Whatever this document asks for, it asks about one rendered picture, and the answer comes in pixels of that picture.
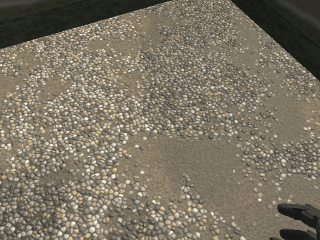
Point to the robot right hand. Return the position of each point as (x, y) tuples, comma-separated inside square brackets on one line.
[(308, 214)]

